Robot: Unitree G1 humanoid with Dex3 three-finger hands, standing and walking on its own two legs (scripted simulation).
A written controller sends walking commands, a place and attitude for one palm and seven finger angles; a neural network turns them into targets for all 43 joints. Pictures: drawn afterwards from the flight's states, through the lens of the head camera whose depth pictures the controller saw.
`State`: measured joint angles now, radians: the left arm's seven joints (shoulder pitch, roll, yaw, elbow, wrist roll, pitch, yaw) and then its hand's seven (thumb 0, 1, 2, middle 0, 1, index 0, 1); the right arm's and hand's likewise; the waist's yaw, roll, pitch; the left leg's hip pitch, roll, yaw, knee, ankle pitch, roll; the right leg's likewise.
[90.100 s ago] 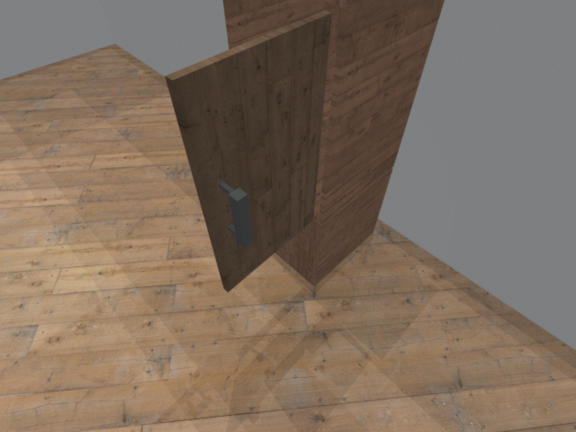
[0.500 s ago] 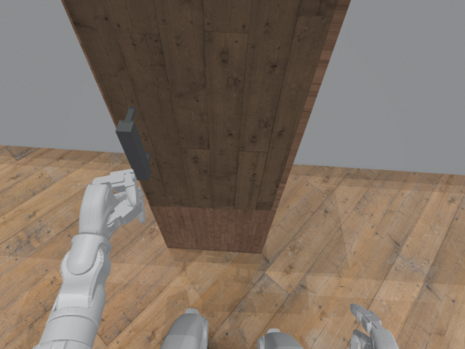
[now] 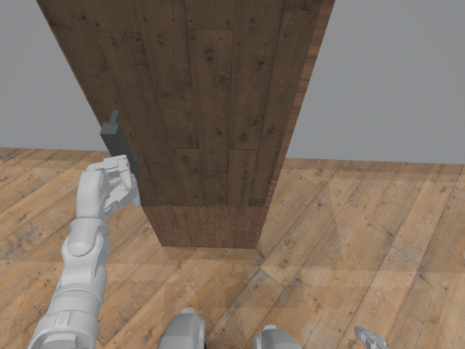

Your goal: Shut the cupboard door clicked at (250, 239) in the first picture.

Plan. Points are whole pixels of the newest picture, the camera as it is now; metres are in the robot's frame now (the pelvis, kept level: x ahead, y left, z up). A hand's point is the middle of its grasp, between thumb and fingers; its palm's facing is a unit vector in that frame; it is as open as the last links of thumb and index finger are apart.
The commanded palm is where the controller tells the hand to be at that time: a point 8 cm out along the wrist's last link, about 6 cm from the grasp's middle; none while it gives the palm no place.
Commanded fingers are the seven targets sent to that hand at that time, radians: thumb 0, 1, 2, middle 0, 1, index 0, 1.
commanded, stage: bring the fist close to the handle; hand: left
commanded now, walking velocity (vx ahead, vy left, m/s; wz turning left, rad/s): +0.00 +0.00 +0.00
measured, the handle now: (124, 146) +0.46 +0.21 +0.05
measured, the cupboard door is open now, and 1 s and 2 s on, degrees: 2 0 0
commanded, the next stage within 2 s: push the door shut along its arc in 0.06 s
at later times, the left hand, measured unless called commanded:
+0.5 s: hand (130, 179) +0.39 +0.19 +0.04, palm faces -0.04 -1.00 -0.03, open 3.1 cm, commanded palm +0.39 +0.23 +0.05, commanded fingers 0.00 0.90 0.90 -1.30 -1.50 -1.30 -1.50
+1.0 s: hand (130, 180) +0.39 +0.19 +0.04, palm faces -0.16 -0.99 -0.05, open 2.9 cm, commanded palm +0.44 +0.21 +0.05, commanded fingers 0.00 0.90 0.90 -1.30 -1.50 -1.30 -1.50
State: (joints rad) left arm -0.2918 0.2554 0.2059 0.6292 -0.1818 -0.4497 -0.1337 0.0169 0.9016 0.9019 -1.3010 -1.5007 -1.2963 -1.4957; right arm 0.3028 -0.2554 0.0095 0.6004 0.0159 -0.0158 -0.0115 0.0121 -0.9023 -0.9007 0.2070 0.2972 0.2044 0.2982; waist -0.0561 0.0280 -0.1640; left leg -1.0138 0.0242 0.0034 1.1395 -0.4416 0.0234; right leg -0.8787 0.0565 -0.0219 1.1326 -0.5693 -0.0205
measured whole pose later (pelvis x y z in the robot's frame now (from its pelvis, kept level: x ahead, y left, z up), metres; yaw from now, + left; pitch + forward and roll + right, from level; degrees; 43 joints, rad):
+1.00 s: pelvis -0.05 +0.01 -0.02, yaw +2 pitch +19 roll -5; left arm -0.75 0.41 0.10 1.06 -0.20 -0.44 -0.33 -0.01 0.84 1.10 -1.30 -1.50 -1.31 -1.50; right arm 0.30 -0.28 0.05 0.70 0.04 -0.11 -0.06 0.01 -0.90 -0.90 0.21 0.30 0.21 0.30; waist -0.08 0.03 -0.14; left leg -1.18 0.00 -0.06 1.23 -0.38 0.03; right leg -1.01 0.04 -0.09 1.21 -0.53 -0.01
